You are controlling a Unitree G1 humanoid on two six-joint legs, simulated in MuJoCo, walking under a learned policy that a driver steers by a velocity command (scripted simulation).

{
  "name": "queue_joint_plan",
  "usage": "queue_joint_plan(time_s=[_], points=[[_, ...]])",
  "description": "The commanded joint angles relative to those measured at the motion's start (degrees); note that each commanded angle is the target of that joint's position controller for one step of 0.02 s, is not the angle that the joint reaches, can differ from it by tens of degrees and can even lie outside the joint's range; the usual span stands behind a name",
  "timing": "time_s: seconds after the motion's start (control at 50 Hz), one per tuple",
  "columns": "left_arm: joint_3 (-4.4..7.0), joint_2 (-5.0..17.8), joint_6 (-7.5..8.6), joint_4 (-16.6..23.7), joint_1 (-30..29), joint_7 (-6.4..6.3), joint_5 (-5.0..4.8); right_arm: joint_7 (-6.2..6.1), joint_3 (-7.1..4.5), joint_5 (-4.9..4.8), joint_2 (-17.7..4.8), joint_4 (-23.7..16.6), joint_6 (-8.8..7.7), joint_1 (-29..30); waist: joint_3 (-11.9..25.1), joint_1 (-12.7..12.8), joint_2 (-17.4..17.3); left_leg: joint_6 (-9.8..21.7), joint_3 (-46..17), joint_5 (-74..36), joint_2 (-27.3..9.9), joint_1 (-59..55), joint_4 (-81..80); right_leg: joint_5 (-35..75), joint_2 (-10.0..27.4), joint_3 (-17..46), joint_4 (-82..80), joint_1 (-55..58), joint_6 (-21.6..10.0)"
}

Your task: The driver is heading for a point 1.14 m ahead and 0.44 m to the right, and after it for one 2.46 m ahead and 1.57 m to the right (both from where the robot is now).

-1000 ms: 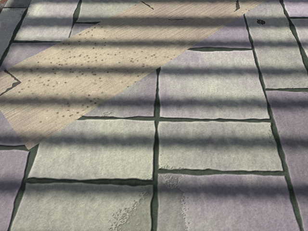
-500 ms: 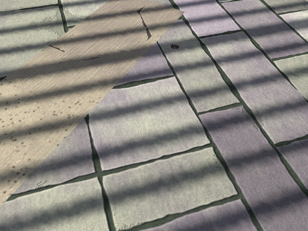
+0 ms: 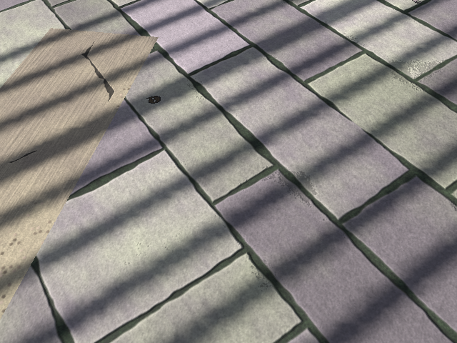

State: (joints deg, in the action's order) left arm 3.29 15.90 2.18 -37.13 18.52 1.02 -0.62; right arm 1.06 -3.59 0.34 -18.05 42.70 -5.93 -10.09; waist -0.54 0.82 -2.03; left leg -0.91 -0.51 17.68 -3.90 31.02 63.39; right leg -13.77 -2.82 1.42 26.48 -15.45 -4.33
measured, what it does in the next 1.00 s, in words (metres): walks ahead, turning right: left foot, then right foot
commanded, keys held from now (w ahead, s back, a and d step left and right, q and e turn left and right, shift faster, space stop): w+e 1.00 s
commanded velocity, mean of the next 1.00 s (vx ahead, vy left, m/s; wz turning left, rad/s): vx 0.49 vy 0.00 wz -0.60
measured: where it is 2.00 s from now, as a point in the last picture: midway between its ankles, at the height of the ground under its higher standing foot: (394, 199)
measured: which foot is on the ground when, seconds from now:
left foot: up 0.00-0.30, down 0.32-0.84, up 0.86-1.00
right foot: down 0.00-0.32, up 0.34-0.80, down 0.82-1.00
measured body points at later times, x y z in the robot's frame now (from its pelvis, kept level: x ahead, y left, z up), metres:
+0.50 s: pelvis +0.28 +0.02 +0.00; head +0.32 +0.01 +0.45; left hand +0.47 +0.26 -0.11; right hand +0.32 -0.28 -0.11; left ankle +0.34 +0.11 -0.74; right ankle +0.21 -0.10 -0.66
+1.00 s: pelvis +0.51 -0.15 +0.00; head +0.54 -0.19 +0.44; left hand +0.77 +0.01 -0.10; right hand +0.48 -0.47 -0.11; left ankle +0.60 +0.01 -0.66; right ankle +0.51 -0.23 -0.74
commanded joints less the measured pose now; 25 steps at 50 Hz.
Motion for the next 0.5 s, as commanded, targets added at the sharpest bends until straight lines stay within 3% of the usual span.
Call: queue_joint_plan(time_s=[0.02, 0.06, 0.12, 0.2, 0.26, 0.28, 0.3, 0.32, 0.34, 0.36, 0.38, 0.4, 0.42, 0.44, 0.5], points=[[2.46, 9.21, 1.23, 3.86, -0.85, -1.23, 0.10, 0.16, -1.32, 0.65, -5.05, -4.56, -0.51, 3.46, 2.32, -1.06, 6.02, -1.26, -1.80, -6.63, -0.64, 10.72, -6.70, 17.60, 13.32, 17.47, -13.35, 10.68, -11.30], [2.83, 10.09, 1.23, 2.63, 0.75, -2.01, -0.33, 0.14, -0.54, 0.55, -3.16, -5.39, -0.15, 7.40, 0.86, -0.23, 5.32, -2.25, -1.56, -12.32, 0.87, 9.37, -15.76, 19.45, 11.56, 14.45, -13.38, 8.69, -10.09], [3.13, 10.57, 0.96, 0.78, 3.45, -2.63, -0.70, 0.82, 0.36, -0.05, -1.40, -6.83, -0.32, 13.99, -0.51, 2.00, 7.10, -2.27, -1.14, -21.08, 3.64, 4.01, -27.87, 16.73, 9.54, 12.77, -12.96, 5.61, -7.91], [3.33, 10.26, 0.66, -1.70, 6.42, -2.84, -1.31, 1.47, -0.09, -0.65, -3.03, -8.43, -0.83, 17.88, -1.69, 3.05, 7.17, -0.65, -3.33, -23.41, 4.37, 0.78, -34.39, 12.87, 11.55, 17.35, -10.66, 8.13, -6.65], [3.70, 10.36, -0.19, -2.41, 5.88, -3.21, -1.04, 1.39, -0.95, -0.66, -4.67, -8.01, -1.36, 15.19, -1.19, 1.49, 8.85, 1.28, -3.34, -17.09, 4.51, -3.19, -35.92, 17.68, 12.78, 20.18, -6.11, 11.84, -5.46], [3.64, 10.04, -0.46, -2.18, 5.09, -3.13, -0.89, 1.08, -1.61, -0.53, -5.63, -7.11, -1.57, 11.26, 0.83, -0.44, 9.47, 2.44, -1.93, -15.55, 5.37, -9.11, -37.03, 23.98, 11.57, 19.94, -2.41, 11.71, -4.68], [3.08, 8.61, -0.56, -1.50, 3.84, -2.85, -0.68, 0.69, -2.58, -0.12, -7.28, -5.69, -1.78, 4.57, 5.71, -3.91, 8.85, 4.36, -1.96, -16.81, 4.03, -20.11, -37.77, 28.02, 8.28, 17.96, 5.75, 9.40, -2.92], [1.93, 6.07, -0.53, 0.30, 2.95, -2.62, 0.39, 0.16, -3.38, 0.77, -10.33, -4.86, -1.68, -5.41, 15.38, -7.98, 4.27, 8.00, -10.82, -14.36, -5.04, -37.61, -35.02, 18.48, 4.55, 14.95, 21.48, 0.69, -0.83], [0.44, 0.97, -0.03, 1.02, 12.86, -2.37, -1.07, 0.38, -4.09, 0.90, -13.38, -2.89, -0.93, -9.85, 24.40, -3.53, -15.90, 17.62, -38.80, -2.60, -18.98, -57.65, -39.93, -18.56, -3.51, 9.78, 41.50, -20.59, 3.26], [1.21, 6.75, 0.18, -0.57, 12.82, -2.49, -1.97, 0.52, -2.93, -0.50, -8.07, -3.63, -0.63, -8.80, 21.30, -4.41, -12.24, 16.72, -44.89, 9.23, -19.70, -54.96, -44.21, -19.29, 0.80, 11.21, 49.22, -26.85, 3.79], [2.20, 10.16, 0.05, 0.04, 5.74, -2.37, -1.97, 0.03, -2.05, -0.70, -4.70, -4.15, -0.20, -5.65, 12.14, -5.78, -6.45, 14.12, -34.82, 9.28, -17.24, -46.49, -45.70, -14.04, 3.05, 9.46, 50.24, -28.84, 4.17], [2.30, 10.25, -0.09, 0.87, 1.82, -2.51, -1.29, -0.19, -1.69, -0.20, -4.08, -4.12, 0.22, -2.78, 6.76, -4.79, -2.01, 12.60, -27.31, 2.58, -15.10, -38.02, -46.68, -9.81, 5.32, 7.17, 48.80, -27.13, 4.38], [2.45, 9.55, -0.02, 1.70, -0.89, -2.37, -0.51, -0.26, -1.44, 0.16, -3.19, -3.45, 0.40, -1.30, 2.91, -3.76, -1.26, 12.15, -22.10, -3.63, -13.02, -31.28, -48.13, -7.47, 6.96, 6.70, 46.13, -25.66, 4.30], [2.47, 8.42, -0.26, 1.93, -0.60, -2.04, -0.72, -0.42, -1.15, 0.70, -2.59, -3.07, 0.20, -0.54, 1.75, -2.17, -2.70, 11.59, -17.87, -6.88, -11.46, -27.09, -49.69, -5.99, 8.47, 6.67, 44.41, -22.87, 4.02], [1.67, 4.77, -1.30, 2.76, -1.23, -1.66, -1.12, -0.47, -1.59, -0.15, -3.21, -1.38, -0.69, -0.32, -0.22, -1.08, -3.52, 12.67, -10.69, -11.21, -11.15, -22.86, -53.87, -5.08, 10.12, 5.03, 39.43, -22.20, 4.11]])
Velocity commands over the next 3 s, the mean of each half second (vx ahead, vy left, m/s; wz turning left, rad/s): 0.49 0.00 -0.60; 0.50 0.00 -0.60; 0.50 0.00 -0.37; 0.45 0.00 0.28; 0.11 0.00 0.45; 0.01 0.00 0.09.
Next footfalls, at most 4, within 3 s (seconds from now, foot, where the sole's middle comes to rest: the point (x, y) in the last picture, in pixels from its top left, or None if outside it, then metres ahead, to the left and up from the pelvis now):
0.32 left None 0.38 0.10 -0.78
0.82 right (347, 317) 0.54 -0.25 -0.78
1.30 left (330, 215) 0.89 -0.25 -0.78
1.80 right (438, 205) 0.92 -0.62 -0.78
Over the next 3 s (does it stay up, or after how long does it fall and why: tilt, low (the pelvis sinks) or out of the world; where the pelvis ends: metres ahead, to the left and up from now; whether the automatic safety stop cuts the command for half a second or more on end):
stays up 1.08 -0.58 -0.01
